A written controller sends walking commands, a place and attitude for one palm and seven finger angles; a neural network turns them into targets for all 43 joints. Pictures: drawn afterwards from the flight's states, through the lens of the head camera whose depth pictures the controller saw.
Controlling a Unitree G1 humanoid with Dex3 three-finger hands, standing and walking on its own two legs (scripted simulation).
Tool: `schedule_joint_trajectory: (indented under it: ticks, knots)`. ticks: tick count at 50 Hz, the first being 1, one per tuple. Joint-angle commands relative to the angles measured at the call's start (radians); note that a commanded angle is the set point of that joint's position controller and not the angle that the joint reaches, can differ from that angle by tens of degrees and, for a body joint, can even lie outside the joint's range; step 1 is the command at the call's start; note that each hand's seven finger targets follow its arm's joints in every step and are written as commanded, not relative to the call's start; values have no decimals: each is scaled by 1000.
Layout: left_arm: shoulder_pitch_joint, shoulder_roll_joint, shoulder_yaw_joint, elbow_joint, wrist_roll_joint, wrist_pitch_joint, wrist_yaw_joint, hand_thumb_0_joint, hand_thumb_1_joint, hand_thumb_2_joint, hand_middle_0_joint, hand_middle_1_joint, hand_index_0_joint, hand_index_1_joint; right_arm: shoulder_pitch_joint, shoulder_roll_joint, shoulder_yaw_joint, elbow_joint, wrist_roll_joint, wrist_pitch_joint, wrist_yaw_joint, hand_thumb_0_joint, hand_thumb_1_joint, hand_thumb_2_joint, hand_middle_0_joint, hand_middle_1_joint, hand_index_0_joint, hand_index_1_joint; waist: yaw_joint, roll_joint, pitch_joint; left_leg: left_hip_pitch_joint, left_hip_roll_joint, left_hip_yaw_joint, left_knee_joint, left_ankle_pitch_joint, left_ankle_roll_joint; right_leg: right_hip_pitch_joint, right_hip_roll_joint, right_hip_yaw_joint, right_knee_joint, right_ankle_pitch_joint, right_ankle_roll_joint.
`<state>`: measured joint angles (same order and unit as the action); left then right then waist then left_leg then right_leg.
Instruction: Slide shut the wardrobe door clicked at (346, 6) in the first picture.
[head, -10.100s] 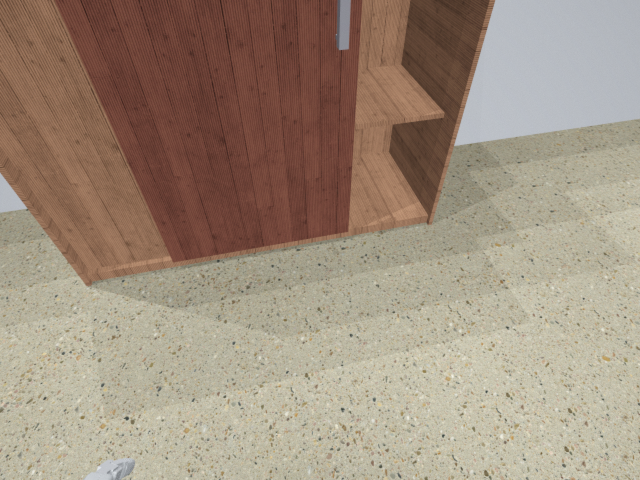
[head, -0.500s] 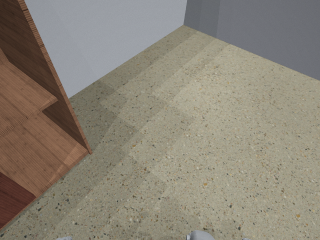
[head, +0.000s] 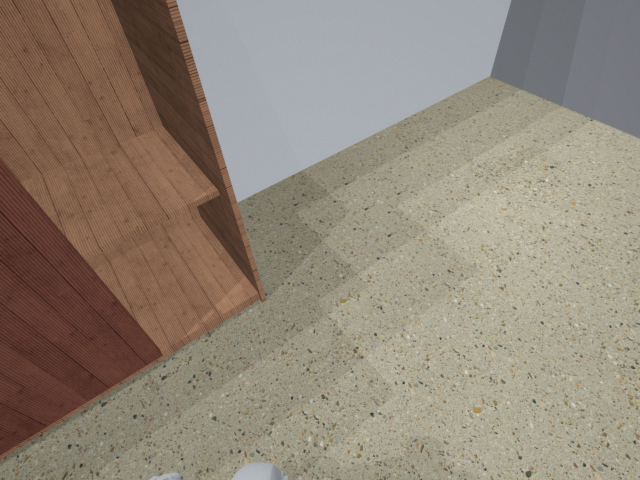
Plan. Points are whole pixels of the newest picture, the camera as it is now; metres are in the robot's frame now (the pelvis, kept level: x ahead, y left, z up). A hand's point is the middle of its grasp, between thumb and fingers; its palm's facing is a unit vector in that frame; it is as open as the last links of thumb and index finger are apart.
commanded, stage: turn to face it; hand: left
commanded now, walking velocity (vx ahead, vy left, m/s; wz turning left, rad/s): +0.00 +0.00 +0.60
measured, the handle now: out of the picture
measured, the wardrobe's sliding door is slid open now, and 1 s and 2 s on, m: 0.38 0.38 0.38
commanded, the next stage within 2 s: take the last steps up to it in 0.96 s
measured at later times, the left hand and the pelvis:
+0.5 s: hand out of the picture +0.02 +0.29 -0.16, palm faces +0.34 -0.90 -0.25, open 7.4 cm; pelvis -0.01 +0.05 +0.00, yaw +18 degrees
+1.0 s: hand out of the picture -0.06 +0.19 -0.15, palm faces +0.55 -0.79 -0.28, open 7.4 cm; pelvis -0.01 -0.01 +0.00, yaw +33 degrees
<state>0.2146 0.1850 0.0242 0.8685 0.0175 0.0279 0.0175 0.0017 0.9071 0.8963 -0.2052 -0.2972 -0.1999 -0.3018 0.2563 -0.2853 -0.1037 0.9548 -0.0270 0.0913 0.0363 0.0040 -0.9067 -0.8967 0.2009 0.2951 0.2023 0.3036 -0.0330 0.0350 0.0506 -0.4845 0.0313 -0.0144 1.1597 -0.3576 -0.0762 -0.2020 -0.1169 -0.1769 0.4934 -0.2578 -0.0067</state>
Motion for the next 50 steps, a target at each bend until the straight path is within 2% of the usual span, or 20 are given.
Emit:
schedule_joint_trajectory:
  ticks: [1,5,8,9,10,11,12,13,17,26,32,33,34,35,36,37,38,40,42,50]
  knots:
    - [29,231,67,-55,12,-26,18,0,900,900,-200,-300,-200,-300,-120,-37,1,-107,10,-24,1,0,-900,-900,200,300,200,300,64,-220,0,-38,14,48,-176,-64,-5,50,-244,147,-212,63,-103]
    - [49,258,81,-36,18,-21,15,0,900,900,-200,-300,-200,-300,-131,-24,17,-119,20,-46,-3,0,-900,-900,200,300,200,300,79,-262,-62,63,4,98,-389,-118,12,104,-280,106,-109,279,-117]
    - [50,257,83,-24,4,-12,7,0,900,900,-200,-300,-200,-300,-43,-44,15,-96,17,-62,-9,0,-900,-900,200,300,200,300,35,-202,-127,249,-22,124,-660,92,31,67,-241,9,66,341,-37]
    - [50,231,79,-29,-6,-6,4,0,900,900,-200,-300,-200,-300,19,-103,1,-82,16,-72,-10,0,-900,-900,200,300,200,300,-4,-72,-164,412,41,28,-762,236,56,-66,-203,-20,218,211,14]
    - [30,157,63,-68,-11,-1,-3,0,900,900,-200,-300,-200,-300,67,-215,-28,-85,11,-79,-15,0,-900,-900,200,300,200,300,-34,260,-164,554,309,-332,-806,558,163,-371,-56,-38,436,-294,100]
    - [-59,149,49,-100,-2,7,2,0,900,900,-200,-300,-200,-300,133,-266,-37,-59,12,-72,-25,0,-900,-900,200,300,200,300,-74,253,-161,512,401,-416,-800,739,270,-428,-17,68,577,-441,103]
    - [-79,156,54,-104,0,10,0,0,900,900,-200,-300,-200,-300,121,-244,-29,-56,8,-74,-34,0,-900,-900,200,300,200,300,-57,154,-138,484,391,-362,-789,727,296,-437,-36,119,645,-373,88]
    - [-89,145,57,-82,3,11,4,0,900,900,-200,-300,-200,-300,82,-207,-19,-58,7,-80,-45,0,-900,-900,200,300,200,300,-47,233,-122,458,309,-316,-782,745,261,-445,-33,145,668,-313,91]
    - [-25,167,64,-29,-4,7,-8,0,900,900,-200,-300,-200,-300,-59,-140,10,-101,10,-84,-50,0,-900,-900,200,300,200,300,21,121,-77,363,180,-195,-795,631,212,-371,1,160,688,-130,103]
    - [-115,152,58,-77,-8,6,5,0,900,900,-200,-300,-200,-300,-1,-140,-1,-92,2,-74,-47,0,-900,-900,200,300,200,300,-9,99,-48,346,182,-359,-822,459,261,-326,45,191,461,-169,108]
    - [-22,140,53,-70,-19,-14,11,0,900,900,-200,-300,-200,-300,-47,-133,-8,-106,4,-63,-45,0,-900,-900,200,300,200,300,34,115,-105,243,122,-394,-717,533,225,-47,112,161,95,-73,81]
    - [14,150,58,-60,-18,-22,14,0,900,900,-200,-300,-200,-300,-56,-119,-8,-110,10,-63,-43,0,-900,-900,200,300,200,300,56,89,-118,176,94,-379,-672,467,192,66,98,164,-40,31,78]
    - [51,199,68,-55,-9,-34,19,0,900,900,-200,-300,-200,-300,-45,-77,-2,-113,19,-65,-38,0,-900,-900,200,300,200,300,70,-38,-140,56,26,-316,-574,283,132,209,-13,263,-153,72,54]
    - [69,297,86,-56,7,-41,26,0,900,900,-200,-300,-200,-300,-31,-8,8,-133,25,-66,-35,0,-900,-900,200,300,200,300,76,-327,-142,-118,-126,-109,-335,-132,49,286,-293,553,-220,160,-54]
    - [68,302,81,-63,2,-33,26,0,900,900,-200,-300,-200,-300,-52,-60,-6,-139,14,-58,-39,0,-900,-900,200,300,200,300,76,-259,-114,-90,-100,-101,-136,-255,46,127,-390,581,-223,220,-151]
    - [8,253,76,-75,0,-34,27,0,900,900,-200,-300,-200,-300,-38,-72,-13,-118,9,-45,-34,0,-900,-900,200,300,200,300,47,-178,-77,-53,-69,-129,-22,-179,53,7,-327,505,-245,71,-158]
    - [-54,228,71,-84,-2,-31,26,0,900,900,-200,-300,-200,-300,-33,-61,-14,-97,6,-34,-27,0,-900,-900,200,300,200,300,23,-202,-18,-50,-52,-112,31,-130,52,-70,-275,464,-270,-40,-139]
    - [-109,182,55,-92,-1,-30,22,0,900,900,-200,-300,-200,-300,11,-46,-11,-68,2,-27,-15,0,-900,-900,200,300,200,300,-12,-203,19,-41,-32,-72,77,-30,41,-101,-188,312,-247,-13,-95]
    - [-69,174,53,-80,1,-35,19,0,900,900,-200,-300,-200,-300,13,-35,-3,-56,2,-26,-14,0,-900,-900,200,300,200,300,2,-227,17,-30,-33,-44,62,13,28,-79,-157,245,-240,22,-81]
    - [89,212,67,3,16,-35,18,0,900,900,-200,-300,-200,-300,-101,-11,21,-63,13,-36,-20,0,-900,-900,200,300,200,300,79,-223,-28,37,-17,19,-280,-108,19,71,-210,248,-202,163,-136]
